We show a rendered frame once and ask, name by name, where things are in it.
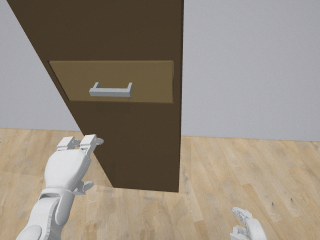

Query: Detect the robot left hand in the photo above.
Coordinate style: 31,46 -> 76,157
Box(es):
44,134 -> 104,196

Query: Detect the drawer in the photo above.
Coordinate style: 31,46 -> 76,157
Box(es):
49,60 -> 174,103

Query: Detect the handle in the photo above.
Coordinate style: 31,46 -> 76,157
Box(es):
89,82 -> 133,97

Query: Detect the robot right hand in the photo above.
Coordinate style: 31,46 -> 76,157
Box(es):
230,207 -> 268,240

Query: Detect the left robot forearm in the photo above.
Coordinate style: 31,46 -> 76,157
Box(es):
16,187 -> 75,240

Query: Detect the cabinet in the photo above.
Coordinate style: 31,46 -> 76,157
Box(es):
6,0 -> 184,193

